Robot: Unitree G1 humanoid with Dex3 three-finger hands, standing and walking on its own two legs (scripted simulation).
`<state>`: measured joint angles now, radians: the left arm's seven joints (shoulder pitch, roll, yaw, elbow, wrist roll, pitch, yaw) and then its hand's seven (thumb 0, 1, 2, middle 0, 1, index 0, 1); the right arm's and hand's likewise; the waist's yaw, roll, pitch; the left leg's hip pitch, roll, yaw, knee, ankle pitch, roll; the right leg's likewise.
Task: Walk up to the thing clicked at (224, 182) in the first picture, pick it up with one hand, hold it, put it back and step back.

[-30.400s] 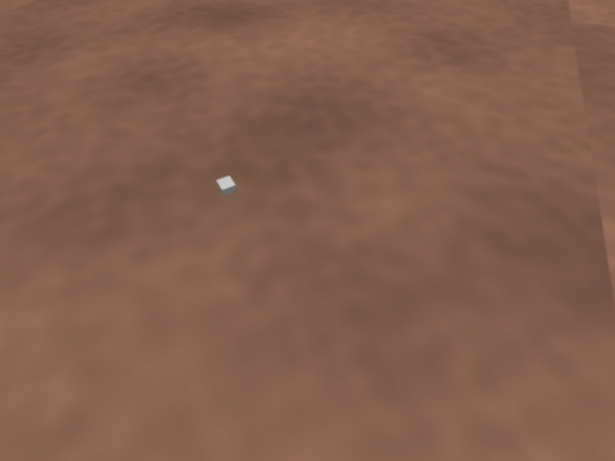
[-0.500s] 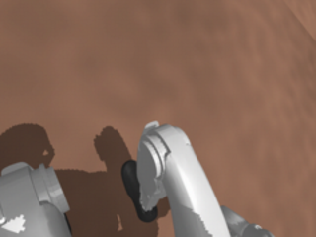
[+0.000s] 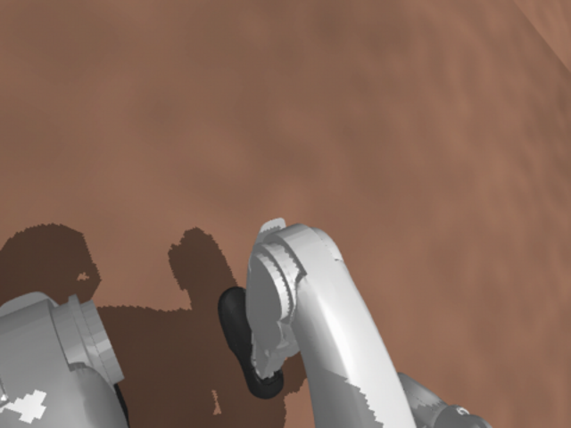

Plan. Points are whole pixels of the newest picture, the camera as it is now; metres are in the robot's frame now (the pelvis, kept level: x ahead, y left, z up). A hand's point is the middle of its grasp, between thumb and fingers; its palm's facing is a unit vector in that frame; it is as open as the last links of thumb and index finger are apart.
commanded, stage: close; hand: left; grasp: from above
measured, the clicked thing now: out of the picture +0.42 +0.35 -0.28
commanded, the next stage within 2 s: settle in 0.54 s
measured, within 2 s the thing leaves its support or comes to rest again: leaves its support in 0.94 s
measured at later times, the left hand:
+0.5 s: hand out of the picture +0.41 +0.35 -0.25, palm faces -0.40 -0.19 -0.89, open 9.8 cm
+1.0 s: hand out of the picture +0.41 +0.36 -0.24, palm faces -0.39 -0.20 -0.90, open 9.7 cm
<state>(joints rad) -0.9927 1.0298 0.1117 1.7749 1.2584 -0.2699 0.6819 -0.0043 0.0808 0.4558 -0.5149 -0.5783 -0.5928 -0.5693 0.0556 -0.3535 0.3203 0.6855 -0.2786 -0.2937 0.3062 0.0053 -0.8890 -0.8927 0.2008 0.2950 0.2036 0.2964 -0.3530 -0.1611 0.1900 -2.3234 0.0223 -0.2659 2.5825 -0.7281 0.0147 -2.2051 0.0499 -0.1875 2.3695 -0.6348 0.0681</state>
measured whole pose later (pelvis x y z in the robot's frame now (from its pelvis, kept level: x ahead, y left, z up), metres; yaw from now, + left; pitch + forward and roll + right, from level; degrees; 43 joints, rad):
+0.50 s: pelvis +0.00 +0.00 +0.00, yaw +0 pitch +25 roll -16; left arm -1.00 1.04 0.11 1.77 1.25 -0.26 0.68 0.01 0.15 0.29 -0.70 -0.43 -0.71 -0.40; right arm 0.06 -0.36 0.33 0.67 -0.28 -0.28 0.30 0.01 -0.89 -0.89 0.20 0.29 0.20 0.30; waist -0.36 -0.16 0.19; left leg -2.32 0.02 -0.27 2.57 -0.72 0.02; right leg -2.20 0.05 -0.19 2.35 -0.63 0.07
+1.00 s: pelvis +0.00 +0.00 +0.00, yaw +0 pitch +27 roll -16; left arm -0.94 0.99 0.18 1.65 1.26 -0.24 0.61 0.00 0.07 0.36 -0.77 -0.40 -0.78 -0.37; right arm 0.10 -0.34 0.28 0.68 -0.27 -0.25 0.29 0.00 -0.91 -0.90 0.20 0.29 0.20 0.30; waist -0.33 -0.13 0.13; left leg -2.35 0.01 -0.26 2.57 -0.73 0.01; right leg -2.22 0.04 -0.18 2.36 -0.65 0.06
